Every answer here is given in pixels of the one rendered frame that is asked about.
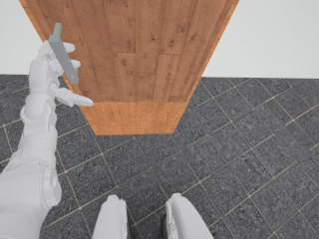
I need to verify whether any robot left thigh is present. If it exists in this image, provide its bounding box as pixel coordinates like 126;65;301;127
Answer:
92;198;128;239

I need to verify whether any left robot forearm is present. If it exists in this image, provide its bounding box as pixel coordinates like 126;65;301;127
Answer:
0;93;58;175

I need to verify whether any cupboard door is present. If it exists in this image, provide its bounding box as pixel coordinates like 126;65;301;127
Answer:
25;0;234;103

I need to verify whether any robot left hand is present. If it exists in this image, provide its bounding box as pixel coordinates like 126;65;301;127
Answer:
28;40;94;107

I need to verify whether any handle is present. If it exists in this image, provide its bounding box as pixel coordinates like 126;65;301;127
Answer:
48;23;79;85

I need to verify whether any robot left upper arm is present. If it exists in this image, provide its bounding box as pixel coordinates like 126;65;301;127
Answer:
0;164;62;239

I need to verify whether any robot left shin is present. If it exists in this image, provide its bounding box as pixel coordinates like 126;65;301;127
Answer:
101;194;128;239

